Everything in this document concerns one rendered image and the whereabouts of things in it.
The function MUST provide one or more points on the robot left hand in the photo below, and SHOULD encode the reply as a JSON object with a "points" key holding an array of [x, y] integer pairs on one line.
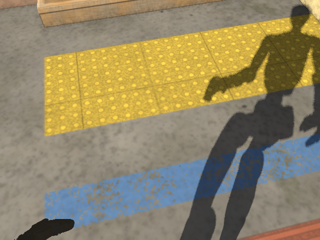
{"points": [[46, 228]]}

